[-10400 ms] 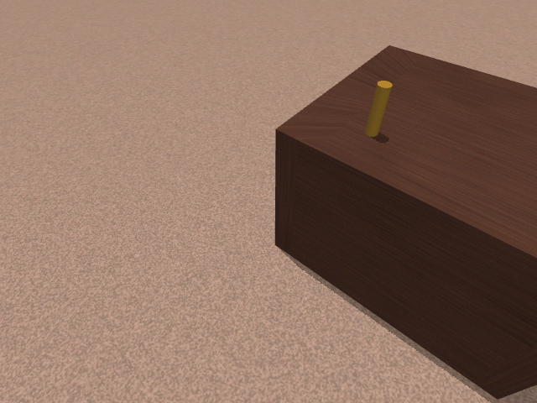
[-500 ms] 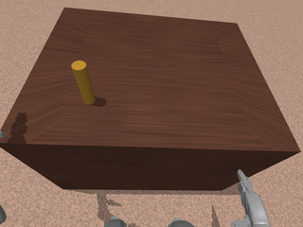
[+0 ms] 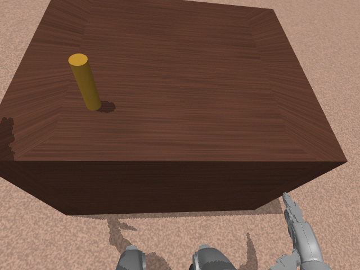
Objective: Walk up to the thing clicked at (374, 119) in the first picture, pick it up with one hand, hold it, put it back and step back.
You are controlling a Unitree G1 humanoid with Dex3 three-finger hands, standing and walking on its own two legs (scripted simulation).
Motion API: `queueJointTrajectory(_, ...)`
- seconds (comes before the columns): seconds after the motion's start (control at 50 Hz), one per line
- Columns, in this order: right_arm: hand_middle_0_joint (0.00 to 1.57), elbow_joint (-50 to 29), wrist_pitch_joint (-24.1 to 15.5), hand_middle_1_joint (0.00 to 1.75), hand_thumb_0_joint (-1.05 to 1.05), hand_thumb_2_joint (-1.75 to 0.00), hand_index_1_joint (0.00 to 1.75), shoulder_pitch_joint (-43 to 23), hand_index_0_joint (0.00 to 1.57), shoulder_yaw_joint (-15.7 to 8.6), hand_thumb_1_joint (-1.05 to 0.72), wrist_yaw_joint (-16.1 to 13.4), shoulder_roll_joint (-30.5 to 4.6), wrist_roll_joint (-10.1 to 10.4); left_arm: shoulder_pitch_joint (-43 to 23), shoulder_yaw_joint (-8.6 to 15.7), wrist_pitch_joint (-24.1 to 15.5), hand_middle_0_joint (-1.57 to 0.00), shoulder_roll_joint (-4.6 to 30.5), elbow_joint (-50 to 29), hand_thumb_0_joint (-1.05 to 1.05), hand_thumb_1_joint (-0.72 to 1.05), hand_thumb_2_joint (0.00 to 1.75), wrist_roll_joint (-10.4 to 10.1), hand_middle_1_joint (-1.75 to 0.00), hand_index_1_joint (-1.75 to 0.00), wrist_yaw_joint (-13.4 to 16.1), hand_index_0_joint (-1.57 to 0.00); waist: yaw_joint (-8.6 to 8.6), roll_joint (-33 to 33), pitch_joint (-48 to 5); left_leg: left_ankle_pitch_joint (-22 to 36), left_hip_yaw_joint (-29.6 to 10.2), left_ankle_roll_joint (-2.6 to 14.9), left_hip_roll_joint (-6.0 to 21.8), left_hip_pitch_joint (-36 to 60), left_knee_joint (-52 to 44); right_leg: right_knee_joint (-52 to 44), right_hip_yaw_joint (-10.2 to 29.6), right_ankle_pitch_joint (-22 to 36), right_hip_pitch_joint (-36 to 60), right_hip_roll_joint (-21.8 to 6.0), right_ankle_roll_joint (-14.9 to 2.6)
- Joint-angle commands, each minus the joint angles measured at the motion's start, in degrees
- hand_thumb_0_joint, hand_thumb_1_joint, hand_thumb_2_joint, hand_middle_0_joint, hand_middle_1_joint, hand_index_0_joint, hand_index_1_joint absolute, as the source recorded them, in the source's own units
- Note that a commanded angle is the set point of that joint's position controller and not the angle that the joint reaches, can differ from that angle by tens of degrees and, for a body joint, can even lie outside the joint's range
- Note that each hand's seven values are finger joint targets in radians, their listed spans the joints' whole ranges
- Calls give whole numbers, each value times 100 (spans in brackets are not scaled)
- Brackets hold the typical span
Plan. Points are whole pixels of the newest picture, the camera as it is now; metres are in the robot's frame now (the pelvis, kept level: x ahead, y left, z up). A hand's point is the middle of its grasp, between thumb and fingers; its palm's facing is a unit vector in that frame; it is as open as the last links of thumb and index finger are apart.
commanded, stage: go down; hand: left
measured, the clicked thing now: (87, 85) +0.55 +0.21 +0.03
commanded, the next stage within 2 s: approach in 0.80 s
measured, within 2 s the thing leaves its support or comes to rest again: neither
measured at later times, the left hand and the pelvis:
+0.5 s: hand out of the picture +0.45 +0.40 +0.12, palm faces +0.18 -0.98 +0.03, open 17.6 cm; pelvis +0.01 +0.01 +0.00, yaw -1 degrees
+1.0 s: hand out of the picture +0.44 +0.39 +0.13, palm faces +0.19 -0.98 +0.02, open 17.6 cm; pelvis +0.00 +0.01 +0.00, yaw -1 degrees
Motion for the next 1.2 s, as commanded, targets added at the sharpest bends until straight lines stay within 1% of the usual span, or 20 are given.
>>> queueJointTrajectory(0.0,5,-1010,-262,5,0,-5,5,10,5,-500,56,-142,-962,33,-1881,209,-314,-5,2394,-1145,0,-56,4,-150,-3,-3,15,-5,116,1275,-2224,1727,180,198,-182,1931,-701,-679,-115,1434,464,66,-278)
queueJointTrajectory(0.16,5,-997,-243,5,0,-5,5,-21,5,-524,55,-175,-996,22,-2070,206,-271,-5,2550,-1111,0,-56,5,-72,-4,-4,89,-5,169,1635,-2258,1987,96,88,-117,2150,-735,-579,-211,1368,261,128,-333)
queueJointTrajectory(0.3,5,-876,-211,5,0,-5,5,49,5,-473,55,-132,-948,-17,-2041,100,-191,-5,2390,-1206,0,-55,3,-41,-3,-3,62,-5,137,1801,-2618,3345,-25,36,13,2752,-630,-493,-318,1864,149,173,-334)
queueJointTrajectory(0.32,5,-748,-208,5,0,-5,5,2,5,-407,55,-113,-865,-10,-2111,68,-199,-5,2365,-1243,0,-55,3,-48,-3,-3,53,-5,179,1891,-2478,3287,-33,21,6,2682,-642,-493,-305,1786,91,163,-344)
queueJointTrajectory(0.36,5,-705,-195,5,0,-5,5,40,5,-550,54,-139,-990,-33,-2098,209,-186,-5,2500,-1181,0,-54,3,-75,-3,-3,49,-5,143,1860,-2618,3464,-24,33,13,2723,-580,-498,-311,1942,205,172,-320)
queueJointTrajectory(0.4,5,-776,-203,5,0,-5,5,16,5,-424,54,-93,-888,-30,-2055,176,-169,-5,2417,-1199,0,-55,3,-66,-3,-3,59,-5,179,1869,-2563,3575,-49,20,31,2771,-599,-488,-321,1932,155,176,-326)
queueJointTrajectory(0.54,5,-942,-135,5,0,-5,5,113,5,-566,54,-60,-995,-27,-1927,234,-145,-5,2514,-1105,0,-58,4,-8,-4,-4,114,-4,115,1602,-2473,3374,46,101,-36,2503,-542,-510,-259,2095,327,163,-302)
queueJointTrajectory(0.62,5,-995,-161,5,0,-5,5,111,5,-376,53,-19,-817,-23,-1907,208,-199,-4,2351,-1020,0,-59,5,-49,-5,-5,63,-4,113,1597,-2382,3206,60,106,-64,2355,-535,-485,-240,2050,319,155,-297)
queueJointTrajectory(0.64,5,-973,-154,5,0,-5,5,171,5,-482,53,-35,-905,-24,-1958,222,-208,-5,2381,-1103,0,-60,4,-50,-5,-5,66,-5,95,1552,-2533,3256,63,114,-67,2451,-511,-505,-230,2127,328,152,-286)
queueJointTrajectory(0.68,5,-994,-158,5,0,-5,5,240,5,-305,53,-21,-739,-38,-2066,185,-224,-5,2388,-1283,0,-61,4,-34,-4,-5,40,-5,106,1808,-2723,3467,112,101,-94,2621,-469,-508,-197,2348,432,119,-267)
queueJointTrajectory(0.7,5,-1146,-181,5,0,-5,5,149,5,-444,53,-46,-893,-42,-2098,214,-228,-5,2436,-1379,0,-61,4,-29,-5,-5,33,-5,71,1846,-2863,3654,52,68,-53,2849,-489,-498,-233,2339,378,131,-273)
queueJointTrajectory(0.74,5,-1017,-185,5,0,-5,5,158,5,-417,53,-58,-884,-55,-2231,248,-240,-6,2541,-1571,0,-61,2,-39,-4,-5,32,-5,117,2118,-2889,3787,32,36,-31,3027,-528,-510,-245,2238,309,138,-288)
queueJointTrajectory(0.8,5,-770,-147,5,0,-5,5,169,5,-645,53,-69,-1077,-73,-2371,111,-202,-6,2395,-1545,0,-61,3,-20,-5,-6,86,-6,81,2042,-2477,3258,17,34,-52,2775,-619,-554,-254,1970,183,125,-323)
queueJointTrajectory(0.82,5,-665,-120,5,0,-5,5,172,5,-461,53,-66,-894,-56,-2198,258,-160,-6,2566,-1363,0,-61,3,4,-5,-5,155,-5,154,2055,-2304,3041,53,52,-77,2625,-645,-570,-248,1855,165,123,-327)
queueJointTrajectory(0.86,5,-901,-128,5,0,-5,5,26,5,-657,53,-68,-1080,-33,-2022,136,-130,-5,2300,-1075,0,-60,3,12,-5,-5,187,-5,49,1630,-2108,2477,82,98,-98,2323,-686,-619,-233,1647,174,139,-326)
queueJointTrajectory(0.9,5,-1144,-102,5,0,-4,5,9,5,-421,55,-33,-875,-12,-2033,139,-130,-9,2294,-945,0,-57,4,18,-7,-8,211,-7,47,1411,-2040,2195,129,154,-129,2033,-682,-642,-216,1590,275,139,-317)
queueJointTrajectory(0.98,5,-1075,-69,5,0,-4,5,199,5,-282,56,11,-701,7,-2000,-146,-193,-7,1911,-463,0,-56,5,7,-7,-8,188,-6,-71,1096,-1770,1826,180,204,-164,1593,-610,-605,-188,1492,164,142,-282)
queueJointTrajectory(1.06,5,-1539,-169,5,0,-4,5,2,5,-253,57,35,-752,-11,-2258,-497,-386,-7,1340,-508,0,-56,6,-64,-6,-8,137,-6,-191,1251,-1973,1809,86,140,-101,1778,-549,-431,-234,1345,-174,153,-323)
queueJointTrajectory(1.1,5,-1680,-185,5,0,-4,5,116,5,-511,58,-1,-973,-35,-2382,-522,-502,-7,1277,-632,0,-54,7,-86,-6,-7,218,-6,-302,1252,-2196,1729,128,163,-130,1807,-416,-382,-177,1403,-227,125,-308)
queueJointTrajectory(1.18,5,-1885,-160,5,0,-4,5,269,5,-703,58,8,-1157,-109,-2842,-740,-738,-6,734,-1213,0,-54,6,-100,-6,-7,470,-6,-460,1607,-2759,2650,-14,26,-3,2445,-179,-108,-284,1705,-685,143,-355)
